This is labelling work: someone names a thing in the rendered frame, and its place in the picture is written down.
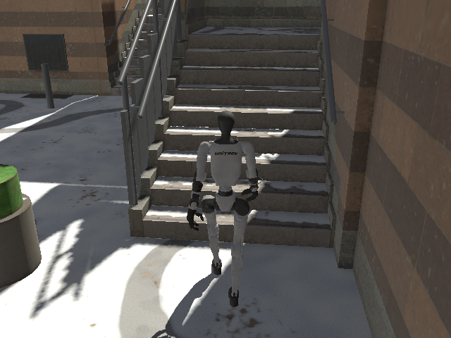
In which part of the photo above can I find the robot right upper arm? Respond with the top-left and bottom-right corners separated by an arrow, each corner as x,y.
241,142 -> 257,179

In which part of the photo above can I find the left robot forearm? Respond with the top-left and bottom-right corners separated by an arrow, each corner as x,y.
188,171 -> 203,210

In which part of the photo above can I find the robot left upper arm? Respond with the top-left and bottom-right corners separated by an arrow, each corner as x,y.
196,141 -> 212,182

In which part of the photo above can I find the robot left hand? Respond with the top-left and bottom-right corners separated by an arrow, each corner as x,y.
187,208 -> 204,231

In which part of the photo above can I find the left robot thigh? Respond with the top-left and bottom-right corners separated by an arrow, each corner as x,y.
202,195 -> 219,236

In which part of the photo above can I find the robot right hand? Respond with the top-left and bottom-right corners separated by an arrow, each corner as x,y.
241,188 -> 258,201

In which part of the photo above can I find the robot right shin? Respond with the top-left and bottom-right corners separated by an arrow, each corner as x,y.
231,245 -> 244,296

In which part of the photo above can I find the right robot forearm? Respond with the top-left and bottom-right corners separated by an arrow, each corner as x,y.
249,169 -> 259,192

